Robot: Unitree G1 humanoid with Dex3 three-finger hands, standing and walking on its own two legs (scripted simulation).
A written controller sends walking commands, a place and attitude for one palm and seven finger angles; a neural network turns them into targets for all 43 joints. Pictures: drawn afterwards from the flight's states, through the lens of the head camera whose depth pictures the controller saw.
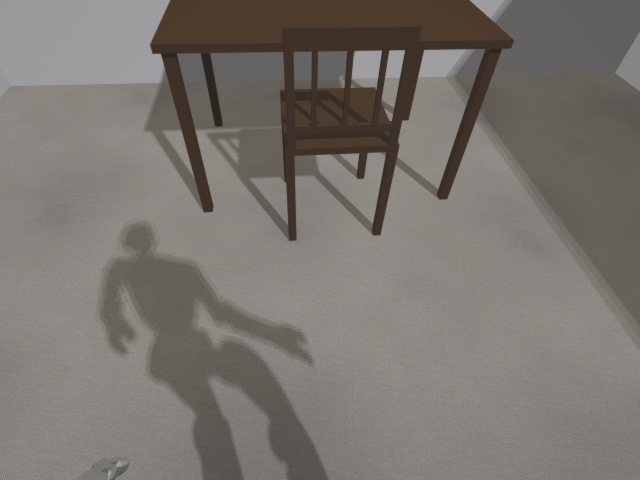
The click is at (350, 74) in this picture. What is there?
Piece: chair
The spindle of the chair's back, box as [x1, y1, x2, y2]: [342, 48, 353, 125]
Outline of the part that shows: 353,48 347,49 342,113 343,125 346,125 347,122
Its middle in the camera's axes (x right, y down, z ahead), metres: +0.08 -0.46 +1.19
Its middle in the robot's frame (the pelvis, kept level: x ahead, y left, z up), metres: +1.20 -0.03 -0.09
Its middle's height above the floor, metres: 0.68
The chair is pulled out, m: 0.00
